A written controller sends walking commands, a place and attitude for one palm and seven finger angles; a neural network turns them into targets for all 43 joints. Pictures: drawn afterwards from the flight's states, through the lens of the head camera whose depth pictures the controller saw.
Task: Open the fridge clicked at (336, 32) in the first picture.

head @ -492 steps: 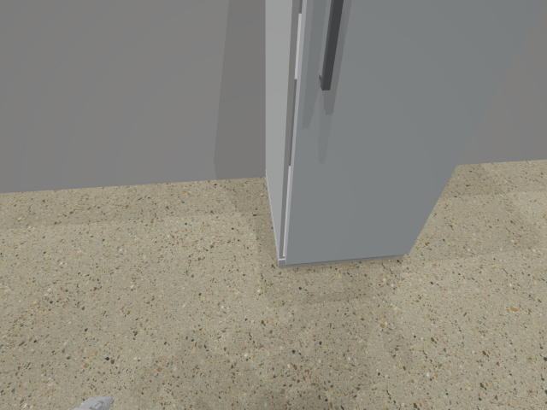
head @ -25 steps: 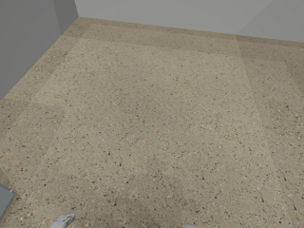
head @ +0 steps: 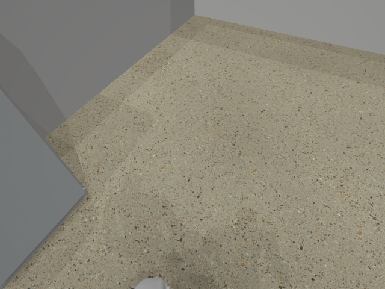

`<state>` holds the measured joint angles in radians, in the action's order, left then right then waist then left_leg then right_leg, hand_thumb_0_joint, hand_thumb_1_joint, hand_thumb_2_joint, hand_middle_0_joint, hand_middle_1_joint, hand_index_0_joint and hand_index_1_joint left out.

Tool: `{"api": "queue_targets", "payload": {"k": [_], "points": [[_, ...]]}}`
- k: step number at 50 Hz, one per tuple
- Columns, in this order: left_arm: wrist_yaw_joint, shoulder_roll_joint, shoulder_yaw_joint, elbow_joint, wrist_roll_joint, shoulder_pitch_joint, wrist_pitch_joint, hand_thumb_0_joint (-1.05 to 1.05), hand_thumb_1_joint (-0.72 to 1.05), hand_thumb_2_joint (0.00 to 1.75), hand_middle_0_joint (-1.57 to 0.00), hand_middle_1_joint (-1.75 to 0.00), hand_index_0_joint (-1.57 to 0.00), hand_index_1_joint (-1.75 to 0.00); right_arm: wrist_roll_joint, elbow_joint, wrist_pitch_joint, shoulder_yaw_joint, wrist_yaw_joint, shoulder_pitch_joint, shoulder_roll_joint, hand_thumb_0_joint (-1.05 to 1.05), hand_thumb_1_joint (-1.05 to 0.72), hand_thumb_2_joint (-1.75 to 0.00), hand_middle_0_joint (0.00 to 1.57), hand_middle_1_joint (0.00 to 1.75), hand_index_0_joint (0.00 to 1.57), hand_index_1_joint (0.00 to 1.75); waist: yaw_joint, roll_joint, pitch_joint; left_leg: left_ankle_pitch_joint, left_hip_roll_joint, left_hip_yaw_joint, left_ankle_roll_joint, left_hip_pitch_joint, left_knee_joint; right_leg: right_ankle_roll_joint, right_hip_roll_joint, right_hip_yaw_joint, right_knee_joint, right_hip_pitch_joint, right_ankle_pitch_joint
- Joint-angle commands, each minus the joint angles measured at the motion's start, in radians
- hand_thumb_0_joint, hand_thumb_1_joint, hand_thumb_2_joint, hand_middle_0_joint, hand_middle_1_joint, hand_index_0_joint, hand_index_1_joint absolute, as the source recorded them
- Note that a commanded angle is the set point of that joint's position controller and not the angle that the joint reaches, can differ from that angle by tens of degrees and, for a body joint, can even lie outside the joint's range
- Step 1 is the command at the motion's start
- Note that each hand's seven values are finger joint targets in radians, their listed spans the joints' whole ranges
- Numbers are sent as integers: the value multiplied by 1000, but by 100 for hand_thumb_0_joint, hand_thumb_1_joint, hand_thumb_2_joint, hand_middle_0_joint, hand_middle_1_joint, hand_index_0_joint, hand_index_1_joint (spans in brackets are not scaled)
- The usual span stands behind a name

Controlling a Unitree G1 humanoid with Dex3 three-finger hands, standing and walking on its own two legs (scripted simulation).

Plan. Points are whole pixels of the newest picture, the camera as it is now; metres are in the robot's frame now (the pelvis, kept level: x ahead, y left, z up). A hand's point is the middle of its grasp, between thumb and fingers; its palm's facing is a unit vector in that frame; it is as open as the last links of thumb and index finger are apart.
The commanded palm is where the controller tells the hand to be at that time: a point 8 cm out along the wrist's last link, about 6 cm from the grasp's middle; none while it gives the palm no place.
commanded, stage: turn to face it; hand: left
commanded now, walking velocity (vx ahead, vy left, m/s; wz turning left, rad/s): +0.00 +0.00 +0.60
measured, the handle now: out of the picture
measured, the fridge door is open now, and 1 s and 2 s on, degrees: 0 0 0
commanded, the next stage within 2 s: take the last steps up to it in 1.72 s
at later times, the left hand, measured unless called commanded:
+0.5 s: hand out of the picture +0.06 +0.27 -0.15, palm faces +0.30 -0.92 -0.25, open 7.4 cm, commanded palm none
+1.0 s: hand out of the picture -0.09 +0.19 -0.16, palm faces +0.60 -0.76 -0.27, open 7.4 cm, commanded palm none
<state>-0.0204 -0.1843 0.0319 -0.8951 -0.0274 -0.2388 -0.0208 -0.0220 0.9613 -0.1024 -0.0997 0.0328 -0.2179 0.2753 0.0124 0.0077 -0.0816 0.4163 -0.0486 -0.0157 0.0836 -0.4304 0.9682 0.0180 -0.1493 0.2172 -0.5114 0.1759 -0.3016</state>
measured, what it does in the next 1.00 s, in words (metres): steps on the spot, turning left: left foot, then right foot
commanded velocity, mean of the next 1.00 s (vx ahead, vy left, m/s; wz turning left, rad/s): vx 0.00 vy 0.00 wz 0.60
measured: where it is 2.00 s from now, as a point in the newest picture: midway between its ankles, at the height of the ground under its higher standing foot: outside the picture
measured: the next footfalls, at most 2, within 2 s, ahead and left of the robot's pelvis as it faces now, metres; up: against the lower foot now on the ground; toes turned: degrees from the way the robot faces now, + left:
left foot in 0.12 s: +0.03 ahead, +0.15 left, +0.00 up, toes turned +9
right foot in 0.62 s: +0.09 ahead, -0.09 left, +0.00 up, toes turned +20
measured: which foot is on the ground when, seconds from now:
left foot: up 0.00-0.10, down 0.12-0.62, up 0.64-1.00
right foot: down 0.00-0.10, up 0.12-0.60, down 0.62-1.00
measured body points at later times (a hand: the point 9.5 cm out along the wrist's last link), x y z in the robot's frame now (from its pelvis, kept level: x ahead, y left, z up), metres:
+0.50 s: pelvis +0.00 +0.04 +0.00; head +0.02 +0.05 +0.45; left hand +0.05 +0.32 -0.13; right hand +0.13 -0.18 -0.14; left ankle -0.01 +0.14 -0.74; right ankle +0.04 -0.12 -0.68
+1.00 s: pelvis -0.02 +0.00 +0.00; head +0.00 +0.00 +0.45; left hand -0.12 +0.23 -0.14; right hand +0.18 -0.20 -0.15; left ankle -0.11 +0.12 -0.69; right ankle +0.05 -0.10 -0.74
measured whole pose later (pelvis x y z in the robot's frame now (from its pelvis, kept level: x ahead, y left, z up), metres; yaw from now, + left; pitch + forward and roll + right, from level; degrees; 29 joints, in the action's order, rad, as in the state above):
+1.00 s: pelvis -0.02 +0.00 +0.00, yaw +37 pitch -2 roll +1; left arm -0.02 -0.20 0.04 -0.90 -0.03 -0.25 -0.03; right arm -0.02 0.96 -0.10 -0.09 0.03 -0.22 0.27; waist 0.00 0.01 -0.08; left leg 0.43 -0.05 -0.03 0.08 -0.40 0.92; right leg 0.02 -0.16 0.24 -0.53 0.20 -0.28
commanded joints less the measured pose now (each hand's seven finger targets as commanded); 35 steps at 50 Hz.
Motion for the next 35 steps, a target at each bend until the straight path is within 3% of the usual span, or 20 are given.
{"api": "queue_targets", "payload": {"k": [1, 3, 4, 5, 6, 7, 9, 11, 13, 17, 23, 27, 29, 30, 31, 32, 33, 34, 35], "points": [[-12, -256, 75, 50, -6, -39, 15, 0, 90, 90, -20, -30, -20, -30, 13, -126, 58, 13, -4, 97, 30, 0, -90, -90, 20, 30, 20, 30, -56, -247, 89, 25, 33, -83, -20, 24, -220, -129, -233, -122, 72, -96, 487], [-9, -254, 77, 43, 1, -22, 11, 0, 90, 90, -20, -30, -20, -30, 12, -115, 71, 9, -7, 31, 50, 0, -90, -90, 20, 30, 20, 30, -18, -217, 137, -110, 39, -91, -34, 143, -421, -77, -215, -62, -44, -85, 484], [-7, -238, 76, 49, 11, -22, 5, 0, 90, 90, -20, -30, -20, -30, 9, -99, 81, 0, -7, -37, 94, 0, -90, -90, 20, 30, 20, 30, 21, -100, 188, -279, 17, -45, -48, 310, -563, -29, -189, -32, -195, 10, 390], [0, -176, 65, 82, 20, -28, 0, 0, 90, 90, -20, -30, -20, -30, 4, -93, 93, -29, -13, -95, 212, 0, -90, -90, 20, 30, 20, 30, 55, 215, 228, -618, -227, 285, -146, 502, -604, 55, -50, -3, -427, 294, -68], [-3, -136, 43, 118, 16, 28, -8, 0, 90, 90, -20, -30, -20, -30, 14, -75, 88, -43, -24, -155, 281, 0, -90, -90, 20, 30, 20, 30, 82, 324, 249, -988, -373, 437, -253, 530, -580, 85, 19, -98, -573, 434, -414], [-5, -163, 48, 121, 11, 54, -15, 0, 90, 90, -20, -30, -20, -30, 9, -65, 82, -36, -27, -158, 265, 0, -90, -90, 20, 30, 20, 30, 82, 204, 236, -898, -385, 362, -300, 481, -556, 64, -5, -157, -658, 418, -363], [-5, -156, 55, 90, 11, 83, -17, 0, 90, 90, -20, -30, -20, -30, 0, -94, 85, -20, -45, -47, 201, 0, -90, -90, 20, 30, 20, 30, 54, 233, 140, -649, -270, 320, -266, 348, -593, 69, -3, -191, -693, 440, -233], [6, -167, 58, 71, 11, 73, -14, 0, 90, 90, -20, -30, -20, -30, -2, -115, 89, 2, -46, 33, 156, 0, -90, -90, 20, 30, 20, 30, 15, 190, 64, -646, -192, 255, -228, 256, -610, 72, 9, -200, -677, 397, -132], [10, -165, 56, 55, 11, 43, -9, 0, 90, 90, -20, -30, -20, -30, 2, -117, 95, 4, -47, 29, 152, 0, -90, -90, 20, 30, 20, 30, 4, 143, 105, -699, -171, 240, -225, 304, -602, 79, 26, -197, -648, 383, -99], [3, -161, 53, 74, 13, 75, -11, 0, 90, 90, -20, -30, -20, -30, 2, -114, 92, -2, -45, -7, 156, 0, -90, -90, 20, 30, 20, 30, 19, 119, 128, -637, -168, 299, -244, 331, -609, 88, 49, -212, -567, 369, -92], [-2, -149, 49, 117, 17, 144, -6, 0, 90, 90, -20, -30, -20, -30, -4, -113, 81, -14, -41, -26, 162, 0, -90, -90, 20, 30, 20, 30, 34, 148, 106, -538, -160, 417, -265, 290, -610, 80, 87, -224, -408, 322, -137], [-7, -138, 45, 118, 27, 103, 4, 0, 90, 90, -20, -30, -20, -30, -7, -122, 74, -21, -40, -2, 159, 0, -90, -90, 20, 30, 20, 30, 13, 166, 134, -625, -122, 454, -247, 224, -555, 62, 135, -209, -188, 154, -112], [-11, -151, 51, 103, 30, 37, 14, 0, 90, 90, -20, -30, -20, -30, 1, -128, 72, -21, -38, 19, 145, 0, -90, -90, 20, 30, 20, 30, -24, 148, 152, -573, -84, 455, -210, 135, -504, 55, 138, -206, 3, -6, 22], [-15, -182, 58, 93, 27, -5, 24, 0, 90, 90, -20, -30, -20, -30, 8, -131, 72, -18, -35, 17, 116, 0, -90, -90, 20, 30, 20, 30, -46, 67, 169, -428, -35, 421, -161, 39, -445, 46, 83, -246, 148, -145, 105], [-24, -271, 76, 93, 11, -22, 34, 0, 90, 90, -20, -30, -20, -30, 18, -142, 75, -8, -30, -16, 46, 0, -90, -90, 20, 30, 20, 30, -51, -202, 195, -91, 87, 247, -78, -152, -247, -29, -173, -478, 246, -304, 105], [-24, -312, 78, 103, 6, -18, 28, 0, 90, 90, -20, -30, -20, -30, 8, -161, 72, -13, -33, -5, 56, 0, -90, -90, 20, 30, 20, 30, -52, -292, 170, 181, 151, 123, -35, -196, -23, -140, -364, -627, 254, -188, 217], [-27, -287, 72, 116, 10, 21, 21, 0, 90, 90, -20, -30, -20, -30, 3, -155, 63, -25, -30, 4, 93, 0, -90, -90, 20, 30, 20, 30, -35, -166, 130, 152, 98, 149, -42, -152, 126, -182, -360, -548, 245, -64, 201], [-27, -233, 67, 121, 13, 81, 28, 0, 90, 90, -20, -30, -20, -30, -2, -123, 48, -29, -23, -13, 93, 0, -90, -90, 20, 30, 20, 30, -8, -188, 86, 88, 71, 155, -44, -135, 196, -162, -287, -482, 268, 23, 98], [-22, -217, 58, 126, 14, 121, 24, 0, 90, 90, -20, -30, -20, -30, -4, -104, 38, -29, -18, -22, 79, 0, -90, -90, 20, 30, 20, 30, 13, -173, 29, 34, 62, 126, -38, -139, 257, -136, -234, -423, 275, 73, 34]]}}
